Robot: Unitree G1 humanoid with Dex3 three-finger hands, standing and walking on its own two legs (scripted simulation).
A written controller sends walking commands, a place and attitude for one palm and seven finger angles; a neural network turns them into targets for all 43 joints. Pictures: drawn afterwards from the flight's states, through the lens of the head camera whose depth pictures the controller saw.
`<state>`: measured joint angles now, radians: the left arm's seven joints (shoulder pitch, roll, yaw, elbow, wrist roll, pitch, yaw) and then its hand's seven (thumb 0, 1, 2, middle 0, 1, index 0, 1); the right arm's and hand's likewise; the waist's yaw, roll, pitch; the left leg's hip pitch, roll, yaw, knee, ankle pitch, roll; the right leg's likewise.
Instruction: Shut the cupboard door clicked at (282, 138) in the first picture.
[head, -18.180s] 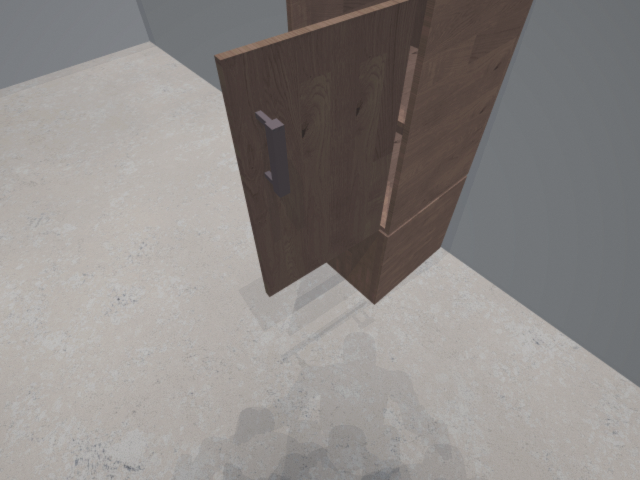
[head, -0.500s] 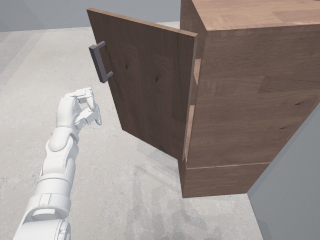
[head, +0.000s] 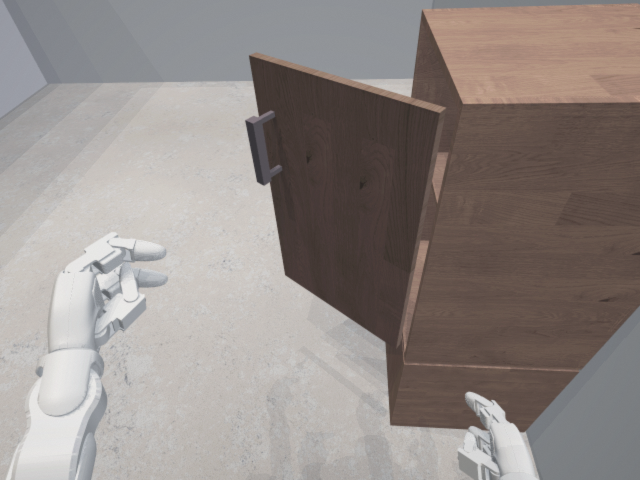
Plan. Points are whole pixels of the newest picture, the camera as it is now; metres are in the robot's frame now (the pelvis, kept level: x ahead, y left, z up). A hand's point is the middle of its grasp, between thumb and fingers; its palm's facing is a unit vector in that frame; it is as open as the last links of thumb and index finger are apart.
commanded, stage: draw the hand back to the body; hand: left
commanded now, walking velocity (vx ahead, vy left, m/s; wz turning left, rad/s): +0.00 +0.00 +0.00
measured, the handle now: (266, 148) +0.67 +0.18 +0.08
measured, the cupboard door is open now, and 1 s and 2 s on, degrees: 53 53 53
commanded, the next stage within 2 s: step back with the hand held close in 0.64 s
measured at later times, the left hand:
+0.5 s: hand (71, 344) +0.19 +0.27 +0.15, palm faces +0.49 -0.78 -0.39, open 7.3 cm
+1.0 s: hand (75, 332) +0.21 +0.27 +0.15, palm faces +0.38 -0.78 -0.49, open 7.4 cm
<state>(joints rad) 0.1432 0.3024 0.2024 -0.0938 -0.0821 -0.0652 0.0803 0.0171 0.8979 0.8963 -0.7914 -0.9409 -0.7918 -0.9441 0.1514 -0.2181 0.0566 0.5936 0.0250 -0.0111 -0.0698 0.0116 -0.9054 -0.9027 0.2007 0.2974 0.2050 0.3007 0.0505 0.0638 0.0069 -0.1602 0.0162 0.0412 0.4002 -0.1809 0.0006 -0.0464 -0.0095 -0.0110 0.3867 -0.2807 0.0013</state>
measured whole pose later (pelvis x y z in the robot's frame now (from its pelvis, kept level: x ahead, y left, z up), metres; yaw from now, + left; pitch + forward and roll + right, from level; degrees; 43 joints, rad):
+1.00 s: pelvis +0.00 +0.01 +0.00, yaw -1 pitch +1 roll -1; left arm 0.51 0.39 0.37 -0.38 -0.08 -0.13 0.10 0.01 0.89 0.90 -0.21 -0.30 -0.21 -0.30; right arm 0.17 -0.26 -0.01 0.59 0.02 0.03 -0.09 0.01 -0.91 -0.90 0.20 0.30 0.20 0.30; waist 0.02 0.08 -0.01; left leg -0.26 0.02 0.05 0.47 -0.21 0.01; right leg -0.13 -0.01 0.00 0.41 -0.29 0.02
